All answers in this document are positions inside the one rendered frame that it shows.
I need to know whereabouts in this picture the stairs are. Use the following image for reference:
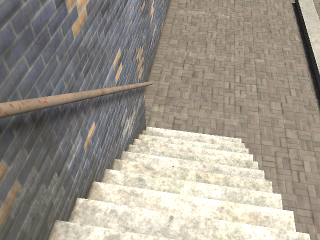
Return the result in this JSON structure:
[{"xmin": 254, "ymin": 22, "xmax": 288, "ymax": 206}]
[{"xmin": 48, "ymin": 126, "xmax": 311, "ymax": 240}]

